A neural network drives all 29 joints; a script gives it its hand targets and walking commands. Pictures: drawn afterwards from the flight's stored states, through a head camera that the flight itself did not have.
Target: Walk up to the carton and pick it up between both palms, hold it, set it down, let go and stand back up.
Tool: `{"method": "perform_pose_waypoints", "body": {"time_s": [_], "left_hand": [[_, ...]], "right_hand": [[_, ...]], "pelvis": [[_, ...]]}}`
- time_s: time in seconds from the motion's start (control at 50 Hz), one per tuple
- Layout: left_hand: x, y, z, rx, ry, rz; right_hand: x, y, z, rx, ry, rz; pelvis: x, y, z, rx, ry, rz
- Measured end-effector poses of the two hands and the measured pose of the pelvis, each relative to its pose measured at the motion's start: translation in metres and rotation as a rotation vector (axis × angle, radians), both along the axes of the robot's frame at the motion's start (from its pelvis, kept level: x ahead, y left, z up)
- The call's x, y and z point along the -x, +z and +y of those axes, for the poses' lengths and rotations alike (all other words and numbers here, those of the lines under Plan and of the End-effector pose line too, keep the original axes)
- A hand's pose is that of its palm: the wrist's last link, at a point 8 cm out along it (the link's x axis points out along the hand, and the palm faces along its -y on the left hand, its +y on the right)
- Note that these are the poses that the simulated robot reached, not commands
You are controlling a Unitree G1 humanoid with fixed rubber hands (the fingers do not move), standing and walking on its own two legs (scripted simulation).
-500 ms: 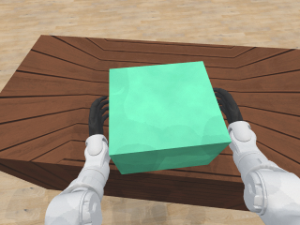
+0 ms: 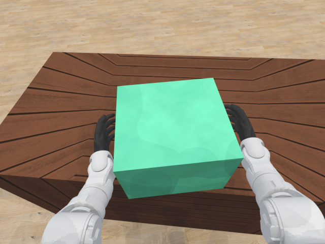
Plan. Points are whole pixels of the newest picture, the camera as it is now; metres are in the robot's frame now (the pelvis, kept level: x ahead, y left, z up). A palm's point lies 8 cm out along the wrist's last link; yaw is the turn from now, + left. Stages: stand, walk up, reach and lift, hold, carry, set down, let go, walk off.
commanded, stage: reach and lift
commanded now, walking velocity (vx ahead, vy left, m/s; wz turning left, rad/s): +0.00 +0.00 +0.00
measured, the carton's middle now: (171, 138) +0.43 +0.02 -0.03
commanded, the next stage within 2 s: hold in 1.82 s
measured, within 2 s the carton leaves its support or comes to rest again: neither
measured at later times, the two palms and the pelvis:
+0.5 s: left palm (83, 121) +0.37 +0.21 +0.12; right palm (252, 117) +0.39 -0.16 +0.13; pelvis +0.01 +0.01 +0.01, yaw +1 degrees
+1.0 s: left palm (78, 113) +0.36 +0.20 +0.16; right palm (267, 124) +0.35 -0.17 +0.15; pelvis +0.00 +0.02 +0.01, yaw +0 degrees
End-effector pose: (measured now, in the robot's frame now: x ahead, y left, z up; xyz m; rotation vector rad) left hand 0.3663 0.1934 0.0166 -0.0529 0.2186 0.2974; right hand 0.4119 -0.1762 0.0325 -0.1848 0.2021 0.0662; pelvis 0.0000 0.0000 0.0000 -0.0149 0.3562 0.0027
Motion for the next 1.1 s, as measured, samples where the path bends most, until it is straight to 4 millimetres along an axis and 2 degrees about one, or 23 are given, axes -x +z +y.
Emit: {"method": "perform_pose_waypoints", "body": {"time_s": [0.1,0.28,0.38,0.56,0.88,1.1], "left_hand": [[-0.005,0.020,0.001,-0.002,-0.019,-0.030],[-0.019,0.075,0.001,-0.013,-0.061,-0.078],[-0.016,0.092,0.008,-0.029,-0.069,-0.068],[-0.003,0.105,0.020,-0.065,-0.083,-0.054],[0.003,0.137,0.005,-0.092,-0.147,-0.059],[0.010,0.150,0.010,-0.087,-0.155,-0.051]], "right_hand": [[0.003,0.016,0.000,-0.045,-0.029,-0.021],[0.006,0.066,-0.001,-0.119,-0.087,-0.056],[0.011,0.085,0.006,-0.128,-0.100,-0.048],[0.027,0.095,0.017,-0.140,-0.111,-0.039],[0.053,0.113,0.002,-0.173,-0.163,-0.052],[0.060,0.120,0.007,-0.194,-0.170,-0.048]], "pelvis": [[-0.002,0.001,0.002,-0.001,0.013,-0.042],[-0.007,0.007,0.008,-0.006,0.013,-0.172],[-0.009,0.010,0.011,-0.006,0.011,-0.254],[-0.010,0.012,0.017,-0.003,0.027,-0.341],[-0.003,0.012,0.022,-0.001,0.006,-0.388],[0.004,0.012,0.019,-0.007,0.008,-0.398]]}}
